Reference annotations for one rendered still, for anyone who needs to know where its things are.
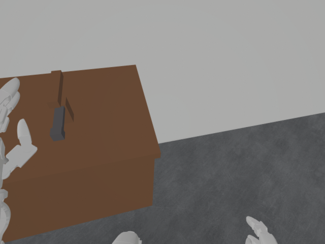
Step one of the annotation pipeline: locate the robot right hand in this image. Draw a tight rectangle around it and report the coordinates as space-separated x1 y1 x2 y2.
245 216 278 244

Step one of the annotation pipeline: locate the counter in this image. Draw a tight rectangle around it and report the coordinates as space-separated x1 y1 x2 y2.
0 65 161 243

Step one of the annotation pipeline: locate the left robot thigh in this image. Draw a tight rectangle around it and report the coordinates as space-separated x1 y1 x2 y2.
112 232 142 244

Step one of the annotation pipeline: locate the robot left forearm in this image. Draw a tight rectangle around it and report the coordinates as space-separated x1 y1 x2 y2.
0 189 11 244

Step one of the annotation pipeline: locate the robot left hand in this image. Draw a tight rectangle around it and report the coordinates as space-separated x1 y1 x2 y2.
0 77 37 189

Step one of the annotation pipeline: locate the tap lever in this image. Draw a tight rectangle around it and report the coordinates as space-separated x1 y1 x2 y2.
50 106 65 141

